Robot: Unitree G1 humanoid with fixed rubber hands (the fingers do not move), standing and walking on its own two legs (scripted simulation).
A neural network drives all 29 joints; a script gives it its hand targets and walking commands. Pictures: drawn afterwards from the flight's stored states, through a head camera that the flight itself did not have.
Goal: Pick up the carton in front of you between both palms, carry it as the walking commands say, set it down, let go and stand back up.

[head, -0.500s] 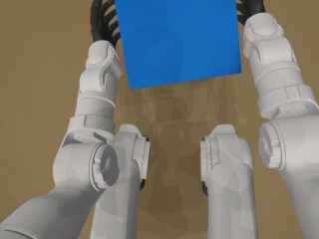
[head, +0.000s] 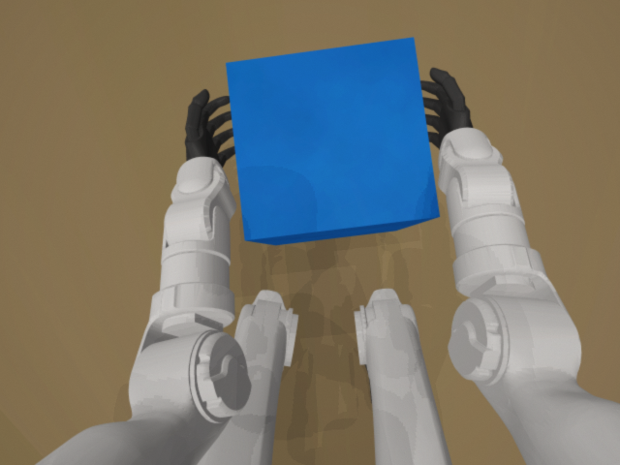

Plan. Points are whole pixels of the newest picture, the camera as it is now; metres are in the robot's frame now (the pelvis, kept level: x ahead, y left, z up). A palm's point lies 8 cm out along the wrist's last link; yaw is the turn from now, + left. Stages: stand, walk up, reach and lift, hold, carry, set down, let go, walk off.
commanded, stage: reach and lift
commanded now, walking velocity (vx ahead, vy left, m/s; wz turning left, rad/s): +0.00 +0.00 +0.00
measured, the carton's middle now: (329, 164) +0.49 -0.02 -0.15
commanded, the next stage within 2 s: none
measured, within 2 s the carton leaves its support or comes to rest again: neither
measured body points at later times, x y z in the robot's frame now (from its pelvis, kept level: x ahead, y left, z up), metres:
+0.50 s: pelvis +0.05 +0.00 +0.13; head +0.20 -0.02 +0.56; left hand +0.45 +0.14 +0.09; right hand +0.46 -0.16 +0.08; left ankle +0.11 +0.14 -0.47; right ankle +0.11 -0.12 -0.47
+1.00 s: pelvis +0.10 +0.01 +0.25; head +0.12 +0.00 +0.70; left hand +0.42 +0.15 +0.24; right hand +0.41 -0.16 +0.23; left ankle +0.11 +0.14 -0.47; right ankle +0.11 -0.12 -0.47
